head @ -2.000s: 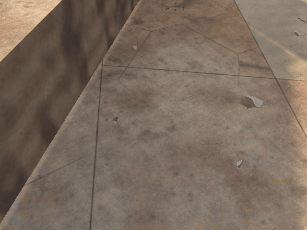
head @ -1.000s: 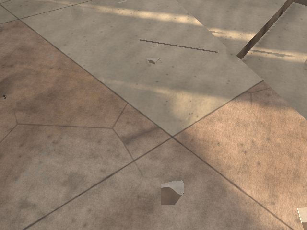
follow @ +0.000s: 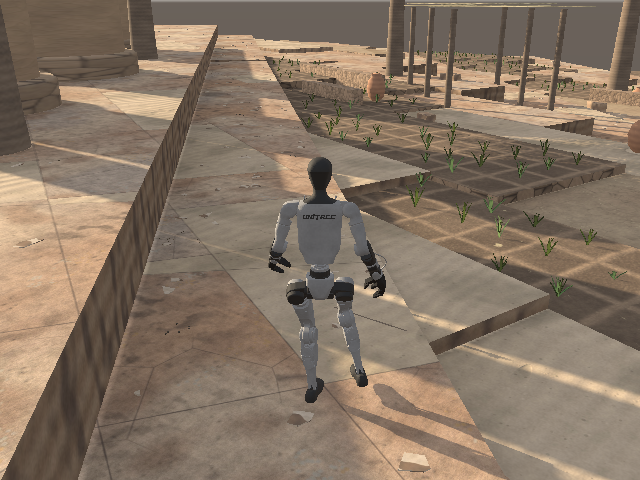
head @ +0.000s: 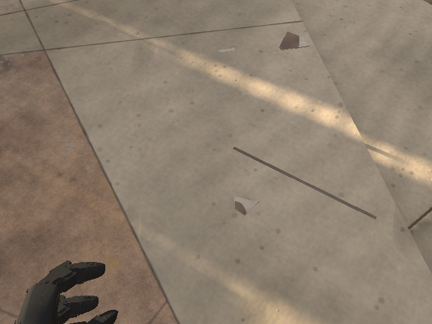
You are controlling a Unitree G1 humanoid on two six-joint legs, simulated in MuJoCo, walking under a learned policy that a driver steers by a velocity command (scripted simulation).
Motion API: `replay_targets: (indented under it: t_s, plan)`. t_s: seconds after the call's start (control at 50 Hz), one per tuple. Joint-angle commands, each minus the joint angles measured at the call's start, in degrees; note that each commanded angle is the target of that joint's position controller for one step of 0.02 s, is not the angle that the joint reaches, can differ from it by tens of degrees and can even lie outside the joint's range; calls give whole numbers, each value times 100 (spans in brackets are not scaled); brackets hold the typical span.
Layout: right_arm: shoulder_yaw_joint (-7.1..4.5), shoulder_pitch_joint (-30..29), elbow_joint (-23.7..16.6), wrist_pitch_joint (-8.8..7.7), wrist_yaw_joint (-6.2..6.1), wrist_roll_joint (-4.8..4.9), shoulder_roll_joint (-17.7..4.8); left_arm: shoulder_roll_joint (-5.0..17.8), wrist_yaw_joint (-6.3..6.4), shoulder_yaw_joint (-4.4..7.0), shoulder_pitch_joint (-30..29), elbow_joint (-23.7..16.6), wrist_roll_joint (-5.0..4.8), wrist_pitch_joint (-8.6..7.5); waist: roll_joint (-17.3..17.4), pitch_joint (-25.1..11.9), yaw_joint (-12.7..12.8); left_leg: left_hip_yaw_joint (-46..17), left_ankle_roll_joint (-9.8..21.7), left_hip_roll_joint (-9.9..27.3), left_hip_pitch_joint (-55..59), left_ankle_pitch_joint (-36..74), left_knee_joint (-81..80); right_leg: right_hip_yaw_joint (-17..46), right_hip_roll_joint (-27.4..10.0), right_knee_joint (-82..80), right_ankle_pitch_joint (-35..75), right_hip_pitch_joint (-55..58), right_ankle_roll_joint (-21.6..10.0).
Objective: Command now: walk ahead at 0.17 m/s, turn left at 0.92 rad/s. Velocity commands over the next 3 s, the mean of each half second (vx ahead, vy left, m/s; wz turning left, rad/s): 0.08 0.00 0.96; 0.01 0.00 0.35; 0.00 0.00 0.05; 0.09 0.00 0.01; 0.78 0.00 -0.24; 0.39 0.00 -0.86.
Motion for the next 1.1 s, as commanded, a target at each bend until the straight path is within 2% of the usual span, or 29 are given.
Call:
replay_targets:
  t_s: [0.02,0.08,0.12,0.14,0.16,0.18,0.2,0.22,0.24,0.28,0.34,0.46,0.52,0.56,0.58,0.6,0.62,0.64,0.68,0.7,0.74,0.82,0.88,0.92,0.96,0.98,1.0,1.02,1.1]
  plan:
    - [-289,-235,-523,150,-191,113,-884,467,18,162,436,-104,-79,72,438,-1522,262,-1233,377,1042,337,1474,-286,-604,556,-912,831,1265,90]
    - [-277,-274,-638,236,-207,33,-737,620,-38,248,201,-98,-96,5,890,-1262,166,-1797,194,1066,554,482,-94,-384,585,-1847,837,1462,-4]
    - [-255,-504,-763,233,-189,31,-611,738,-79,356,512,67,-109,-94,984,-1165,372,-1977,-7,963,543,-17,413,-362,394,-2866,1380,2073,-197]
    - [-167,-299,-768,238,-152,21,-314,818,-74,388,698,141,-70,-111,476,-1366,308,-1630,-221,664,113,-1680,1267,13,-340,-3237,1849,2939,-555]
    - [-66,216,-686,246,-138,-64,33,1025,-22,419,658,0,15,-29,-543,-1561,31,-676,-468,63,-776,-3387,2679,1137,-1596,-2958,2974,3833,-1151]
    - [-157,501,-893,191,-53,-69,-470,1047,-43,422,832,3,208,50,-1466,-1650,-191,-333,-704,189,-1441,-3528,3520,2397,-2319,-3209,2967,3787,-1849]
    - [-269,526,-777,146,10,-92,-913,942,-11,456,777,-64,97,105,-1223,-1471,-47,-69,-1014,544,-1697,-3284,4277,2193,-2334,-2982,3188,3785,-2152]
    - [-310,210,-757,177,6,63,-1057,904,46,479,648,-11,75,169,-1214,-1377,44,183,-1082,905,-2102,-2657,4700,1970,-2188,-3112,1700,3591,-2108]
    - [-337,31,-613,269,-51,89,-1153,676,103,408,502,-124,48,240,-619,-1166,177,234,-1139,1145,-1918,-2136,4929,1259,-1634,-3227,839,3141,-1830]
    - [-241,-80,-679,366,-62,43,-819,658,152,361,295,-143,19,299,-429,-709,170,605,-1177,1172,-1666,-1644,4791,206,-1082,-3434,1098,2404,-1603]
    - [-144,-320,-856,311,-48,28,-515,760,177,432,632,85,61,338,-776,-831,359,896,-1212,1401,-1702,-1428,4090,-388,-1106,-3541,1475,2863,-1752]
    - [-139,-467,-907,312,72,14,-478,1038,58,606,543,225,-21,361,-974,-1113,398,1082,-1071,1741,-900,-1326,2704,-1030,-1604,-3560,1492,3032,-1838]
    - [-153,-428,-874,348,125,-24,-456,1086,-45,641,642,357,-130,348,-1021,-1107,389,1290,-844,1515,-192,-1488,1693,-1226,-1635,-3342,1597,2911,-1770]
    - [-190,-16,-699,347,160,-44,-418,1042,-73,625,593,439,-275,355,-924,-1163,127,1452,-554,1279,583,-865,365,-1409,-1575,-2825,1713,2791,-1508]
    - [-247,258,-570,339,136,-52,-548,850,-91,575,869,583,-312,354,-641,-1141,80,1281,-351,1212,1302,-329,-299,-1676,-1362,-2333,1357,2311,-1137]
    - [-371,421,-574,321,66,-44,-1042,497,-148,472,1056,552,-120,351,739,-1081,223,-317,79,2346,2191,1028,-670,-2277,-782,-934,-402,1033,-528]
    - [-447,139,-737,282,35,-218,-1594,473,-115,444,792,218,38,320,1943,-1054,221,-1799,1228,3664,2046,1999,-644,-2106,-108,302,-2212,-322,-169]
    - [-347,186,-770,168,49,-353,-1173,793,-57,540,313,210,-15,319,1228,-1231,-187,-1498,1356,3487,1678,1743,-745,-1402,-224,1155,-2142,-169,-201]
    - [-214,-441,-698,36,32,-255,-813,732,8,572,588,446,-120,403,827,-1046,211,-597,707,2778,1354,1096,-689,-1233,-307,1295,-1252,-11,-281]
    - [-148,-655,-693,20,12,-158,-657,762,37,582,722,529,-61,448,877,-1023,287,-389,586,2667,1245,1308,-646,-1270,-289,1332,-920,107,-217]
    - [-37,-780,-652,11,-27,-185,-457,682,15,562,916,603,-77,466,849,-1099,428,-73,580,2459,963,1748,-618,-1344,-193,1400,-524,630,-126]
    - [-21,-707,-499,34,-46,-195,-418,325,-62,374,689,544,-109,455,870,-1035,259,-36,566,2382,1089,1393,-488,-1349,-248,-293,-459,1224,-160]
    - [-31,-572,-345,65,1,-191,-488,430,-111,366,692,526,-145,451,918,-941,145,-371,719,2515,989,1156,-432,-1428,-177,-1112,-689,1735,-241]
    - [39,-698,-256,58,23,-105,-344,348,-139,336,938,636,-132,419,766,-830,371,-380,538,2355,743,821,-301,-1516,-105,-2413,258,2404,-373]
    - [132,-377,-120,-33,35,-209,-74,661,-119,344,1076,628,51,371,36,-967,255,-109,-82,1838,294,-269,17,-773,-745,-2899,2335,3379,-630]
    - [109,4,-65,-92,78,-255,-53,940,-111,411,862,690,9,367,-853,-947,-170,351,-350,1389,303,-873,-55,-730,-938,-2591,2213,3167,-944]
    - [107,-271,4,-88,57,-310,-161,528,-153,337,707,650,-42,339,-803,-925,79,478,-558,1342,748,-819,-74,-736,-799,-2732,1182,2642,-1045]
    - [51,-574,-5,-62,43,-265,-300,402,-175,296,687,663,-22,309,-637,-735,209,502,-582,1327,770,-731,-7,-847,-631,-2777,709,2492,-932]
    - [48,-585,93,62,-7,-222,-118,357,-145,247,811,782,-24,195,-437,-609,272,427,-469,1380,808,-374,-40,-1045,-470,-2724,561,2430,-742]
Next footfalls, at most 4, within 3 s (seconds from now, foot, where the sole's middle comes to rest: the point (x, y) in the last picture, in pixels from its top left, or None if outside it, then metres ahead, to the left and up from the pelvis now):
0.14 right None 0.25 -0.16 -0.77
0.58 left None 0.08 0.06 -0.77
0.94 right None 0.21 -0.13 -0.77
2.18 left None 0.12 0.16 -0.77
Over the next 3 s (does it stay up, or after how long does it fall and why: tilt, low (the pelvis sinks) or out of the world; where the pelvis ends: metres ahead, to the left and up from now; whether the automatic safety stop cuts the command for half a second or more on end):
stays up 0.50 0.28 0.00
